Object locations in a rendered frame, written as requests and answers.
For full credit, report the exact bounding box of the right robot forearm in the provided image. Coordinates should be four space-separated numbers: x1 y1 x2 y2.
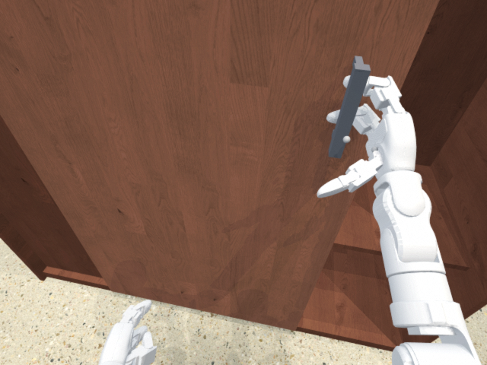
373 170 482 365

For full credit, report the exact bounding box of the robot right upper arm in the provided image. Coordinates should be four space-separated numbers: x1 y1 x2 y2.
392 342 478 365

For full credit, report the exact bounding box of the handle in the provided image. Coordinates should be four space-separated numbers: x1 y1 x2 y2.
329 56 371 159

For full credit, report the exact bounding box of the robot right hand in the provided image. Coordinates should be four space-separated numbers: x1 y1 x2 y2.
317 75 416 198

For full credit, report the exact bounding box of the robot left hand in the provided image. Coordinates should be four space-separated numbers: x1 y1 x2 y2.
98 300 157 365

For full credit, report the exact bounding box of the wardrobe door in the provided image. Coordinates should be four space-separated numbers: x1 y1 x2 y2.
0 115 102 278
0 0 440 331

